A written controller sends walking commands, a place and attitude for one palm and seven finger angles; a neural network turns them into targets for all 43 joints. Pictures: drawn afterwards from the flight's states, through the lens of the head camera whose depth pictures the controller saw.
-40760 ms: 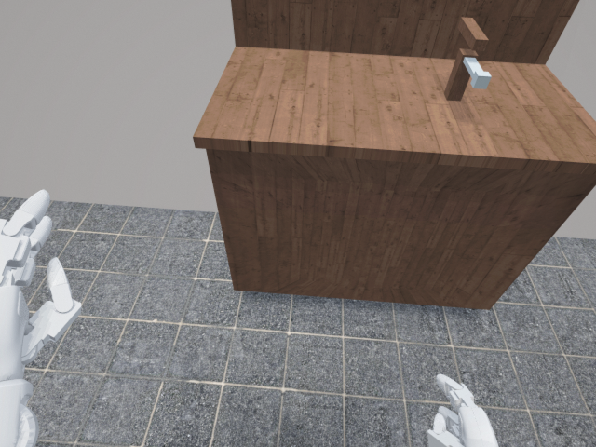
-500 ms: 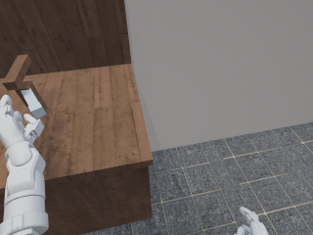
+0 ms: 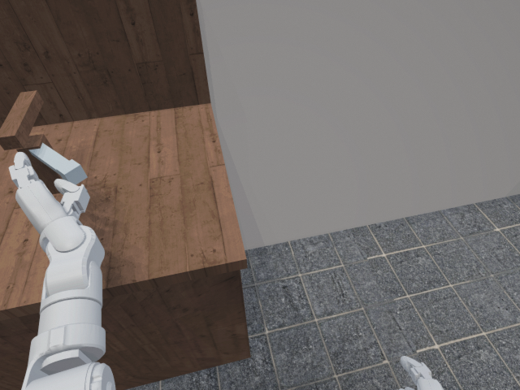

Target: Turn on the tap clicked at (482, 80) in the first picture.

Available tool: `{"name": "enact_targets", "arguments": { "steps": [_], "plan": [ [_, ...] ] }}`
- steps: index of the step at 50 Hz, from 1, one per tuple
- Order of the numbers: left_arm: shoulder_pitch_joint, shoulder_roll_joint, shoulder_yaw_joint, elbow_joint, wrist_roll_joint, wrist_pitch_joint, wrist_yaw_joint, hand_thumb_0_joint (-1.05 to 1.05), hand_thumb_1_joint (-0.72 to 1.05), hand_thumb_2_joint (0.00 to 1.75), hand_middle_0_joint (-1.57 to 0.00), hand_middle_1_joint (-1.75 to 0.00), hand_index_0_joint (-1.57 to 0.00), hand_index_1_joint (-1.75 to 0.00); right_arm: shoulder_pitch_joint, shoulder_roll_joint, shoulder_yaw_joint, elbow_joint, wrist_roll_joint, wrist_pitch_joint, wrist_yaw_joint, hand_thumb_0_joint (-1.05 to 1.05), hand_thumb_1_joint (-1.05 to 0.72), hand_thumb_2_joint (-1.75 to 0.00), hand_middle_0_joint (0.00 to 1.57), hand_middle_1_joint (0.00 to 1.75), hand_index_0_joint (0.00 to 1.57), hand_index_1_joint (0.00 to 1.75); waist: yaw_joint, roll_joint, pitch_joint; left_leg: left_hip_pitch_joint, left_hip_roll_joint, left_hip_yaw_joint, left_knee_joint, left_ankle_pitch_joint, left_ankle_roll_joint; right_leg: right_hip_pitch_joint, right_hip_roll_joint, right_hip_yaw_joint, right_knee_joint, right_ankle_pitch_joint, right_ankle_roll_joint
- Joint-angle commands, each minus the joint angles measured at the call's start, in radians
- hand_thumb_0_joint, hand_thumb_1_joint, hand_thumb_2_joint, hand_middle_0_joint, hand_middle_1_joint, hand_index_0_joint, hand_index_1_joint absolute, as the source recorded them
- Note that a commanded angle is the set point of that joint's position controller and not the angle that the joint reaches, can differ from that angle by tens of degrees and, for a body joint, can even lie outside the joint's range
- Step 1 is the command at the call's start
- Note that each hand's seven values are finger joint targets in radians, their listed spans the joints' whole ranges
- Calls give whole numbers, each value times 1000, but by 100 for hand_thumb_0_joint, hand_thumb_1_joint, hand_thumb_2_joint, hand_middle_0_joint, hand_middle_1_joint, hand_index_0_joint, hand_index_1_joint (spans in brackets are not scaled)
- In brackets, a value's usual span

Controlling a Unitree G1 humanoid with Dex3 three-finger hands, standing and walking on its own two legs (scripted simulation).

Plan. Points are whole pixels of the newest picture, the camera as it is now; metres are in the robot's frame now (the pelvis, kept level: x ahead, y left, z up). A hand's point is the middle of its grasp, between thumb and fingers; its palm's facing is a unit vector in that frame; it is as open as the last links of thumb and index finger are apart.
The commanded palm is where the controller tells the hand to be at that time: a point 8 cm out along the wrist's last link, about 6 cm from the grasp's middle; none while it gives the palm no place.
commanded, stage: push the lever round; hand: left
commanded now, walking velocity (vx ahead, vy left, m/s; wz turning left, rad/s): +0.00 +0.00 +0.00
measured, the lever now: (72, 173) +0.40 +0.34 +0.13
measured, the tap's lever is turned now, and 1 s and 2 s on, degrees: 41 69 73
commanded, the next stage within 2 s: lift the hand up off the lever in 1.14 s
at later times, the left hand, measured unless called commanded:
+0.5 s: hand (106, 175) +0.40 +0.28 +0.12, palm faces +0.82 -0.58 -0.07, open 7.7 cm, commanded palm +0.35 +0.30 +0.13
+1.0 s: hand (113, 167) +0.42 +0.28 +0.12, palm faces +0.83 -0.56 -0.08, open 7.7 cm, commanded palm +0.37 +0.30 +0.13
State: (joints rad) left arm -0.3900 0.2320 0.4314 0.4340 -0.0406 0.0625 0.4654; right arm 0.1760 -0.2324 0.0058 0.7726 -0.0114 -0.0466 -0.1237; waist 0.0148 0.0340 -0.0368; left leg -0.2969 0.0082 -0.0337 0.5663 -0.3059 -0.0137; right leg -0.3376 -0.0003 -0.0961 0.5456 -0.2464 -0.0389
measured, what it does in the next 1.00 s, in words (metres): stands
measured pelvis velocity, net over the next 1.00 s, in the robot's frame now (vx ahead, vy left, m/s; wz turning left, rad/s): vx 0.01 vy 0.01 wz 0.01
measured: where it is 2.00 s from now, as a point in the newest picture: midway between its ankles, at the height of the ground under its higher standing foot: outside the picture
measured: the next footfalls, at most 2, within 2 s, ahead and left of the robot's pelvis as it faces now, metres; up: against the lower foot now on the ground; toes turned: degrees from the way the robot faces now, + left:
none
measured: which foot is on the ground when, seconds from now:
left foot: down 0.00-1.00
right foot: down 0.00-1.00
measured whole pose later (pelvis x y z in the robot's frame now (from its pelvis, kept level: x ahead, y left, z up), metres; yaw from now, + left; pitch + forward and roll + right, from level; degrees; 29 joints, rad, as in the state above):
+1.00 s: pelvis +0.01 +0.01 +0.00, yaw +0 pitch +5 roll -1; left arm -0.61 0.16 0.41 0.64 0.06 0.05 0.71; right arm 0.19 -0.22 -0.03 0.79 -0.05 0.01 -0.07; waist -0.01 0.03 -0.06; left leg -0.34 0.00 -0.04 0.58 -0.33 0.00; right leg -0.37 -0.01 -0.10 0.55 -0.27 -0.03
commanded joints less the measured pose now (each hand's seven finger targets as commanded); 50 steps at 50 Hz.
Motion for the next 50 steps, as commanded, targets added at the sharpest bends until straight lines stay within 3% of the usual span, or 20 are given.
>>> {"name": "enact_targets", "arguments": {
  "steps": [1,2,3,7,10,14,21,22,23,25,27,28,30,32,34,41,42,45,48,50],
  "plan": [
    [-414,219,-28,-225,36,-72,37,0,90,90,-15,-15,-15,-15,-97,-124,-43,-130,-6,-48,-4,0,-90,-90,20,30,20,30,-14,4,-247,-20,-23,8,-72,174,39,184,-19,68,-77,151,15],
    [-423,212,-32,-231,41,-74,46,0,90,90,-15,-15,-15,-15,-101,-124,-44,-128,-7,-44,-4,0,-90,-90,20,30,20,30,-12,25,-247,-14,-22,4,-74,168,36,179,-17,65,-79,133,13],
    [-431,200,-41,-222,41,-76,55,0,90,90,-15,-15,-15,-15,-98,-124,-45,-128,-8,-46,-3,0,-90,-90,20,30,20,30,-15,1,-255,-16,-23,3,-76,163,38,180,-18,65,-80,128,15],
    [-458,233,-6,-184,52,-72,89,0,90,90,-15,-15,-15,-15,-96,-128,-49,-118,-13,-34,0,0,-90,-90,20,30,20,30,-11,-6,-254,-33,-24,7,-74,145,38,184,-22,71,-88,105,17],
    [-464,206,-24,-146,62,-67,112,0,90,90,-15,-15,-15,-15,-95,-123,-50,-121,-14,-31,5,0,-90,-90,20,30,20,30,-13,-26,-245,-47,-24,10,-73,141,41,179,-24,69,-87,103,19],
    [-519,184,-43,-155,82,-71,147,0,90,90,-15,-15,-15,-15,-86,-121,-54,-118,-19,-25,12,0,-90,-90,20,30,20,30,-21,15,-269,-27,-23,6,-69,171,38,172,-20,63,-75,127,13],
    [-575,141,-63,-95,100,-71,203,0,90,90,-15,-15,-15,-15,-78,-122,-60,-105,-29,-20,25,0,-90,-90,20,30,20,30,-31,-18,-273,-27,-21,5,-65,175,36,152,-17,53,-72,119,13],
    [-578,172,-33,-89,106,-71,211,0,90,90,-15,-15,-15,-15,-72,-124,-63,-98,-31,-15,25,0,-90,-90,20,30,20,30,-22,-14,-278,-30,-19,-2,-68,176,31,161,-15,49,-72,108,9],
    [-586,139,-61,-95,105,-72,215,0,90,90,-15,-15,-15,-15,-73,-119,-62,-105,-32,-15,29,0,-90,-90,20,30,20,30,-24,1,-291,-22,-22,4,-66,197,32,165,-16,51,-66,135,9],
    [-550,153,-29,-87,105,-69,231,0,90,90,-15,-15,-15,-15,-59,-118,-66,-105,-35,-12,35,0,-90,-90,20,30,20,30,-10,-31,-324,-19,-22,8,-58,264,31,200,-15,45,-48,214,8],
    [-526,156,-16,-79,106,-59,238,0,90,90,-15,-15,-15,-15,-57,-120,-70,-104,-36,0,40,0,-90,-90,20,30,20,30,-4,-17,-330,-16,-20,10,-54,298,24,210,-14,40,-41,242,6],
    [-545,129,-42,-81,104,-57,241,0,90,90,-15,-15,-15,-15,-54,-117,-68,-106,-35,2,43,0,-90,-90,20,30,20,30,-13,-20,-321,-13,-18,13,-55,313,26,206,-15,38,-38,258,7],
    [-541,129,-42,-70,111,-50,242,0,90,90,-15,-15,-15,-15,-52,-118,-70,-106,-34,6,48,0,-90,-90,20,30,20,30,-17,-33,-305,-20,-17,16,-53,309,28,201,-15,38,-40,259,9],
    [-554,168,-14,-100,116,-56,244,0,90,90,-15,-15,-15,-15,-52,-121,-74,-107,-36,12,47,0,-90,-90,20,30,20,30,-11,-17,-322,-10,-15,15,-53,320,28,214,-15,41,-39,266,6],
    [-555,141,-38,-107,120,-59,244,0,90,90,-15,-15,-15,-15,-51,-115,-73,-114,-35,12,49,0,-90,-90,20,30,20,30,-11,-16,-319,-8,-16,18,-55,329,28,213,-13,38,-36,273,6],
    [-636,111,-78,-71,127,-69,241,0,90,90,-15,-15,-15,-15,-48,-117,-73,-94,-38,7,49,0,-90,-90,20,30,20,30,-38,-11,-283,-7,-18,9,-53,286,28,166,-9,34,-43,222,6],
    [-629,138,-50,-60,125,-69,242,0,90,90,-15,-15,-15,-15,-47,-121,-75,-90,-40,11,47,0,-90,-90,20,30,20,30,-33,-5,-286,-8,-18,10,-54,270,28,170,-10,37,-50,206,7],
    [-684,118,-78,-40,129,-73,242,0,90,90,-15,-15,-15,-15,-40,-117,-71,-88,-40,11,47,0,-90,-90,20,30,20,30,-43,-6,-294,-10,-21,10,-51,277,29,164,-11,36,-45,218,7],
    [-658,152,-42,-20,130,-78,247,0,90,90,-15,-15,-15,-15,-24,-120,-76,-87,-42,18,50,0,-90,-90,20,30,20,30,-33,-11,-342,-5,-21,11,-42,322,26,190,-10,34,-31,263,6],
    [-663,137,-50,2,128,-78,251,0,90,90,-15,-15,-15,-15,-20,-118,-75,-86,-43,20,55,0,-90,-90,20,30,20,30,-38,-13,-332,-13,-22,15,-37,316,28,182,-10,34,-32,268,9]
  ]
}}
